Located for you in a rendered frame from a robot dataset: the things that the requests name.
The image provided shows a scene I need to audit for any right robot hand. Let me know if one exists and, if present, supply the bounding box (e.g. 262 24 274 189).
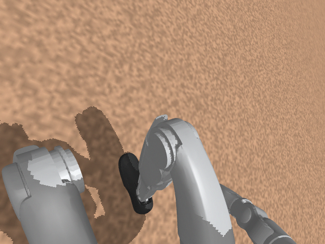
220 184 242 215

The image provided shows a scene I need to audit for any right robot arm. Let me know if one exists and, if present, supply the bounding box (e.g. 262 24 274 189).
230 198 297 244

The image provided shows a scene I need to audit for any right robot foot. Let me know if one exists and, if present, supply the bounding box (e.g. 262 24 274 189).
118 153 153 215

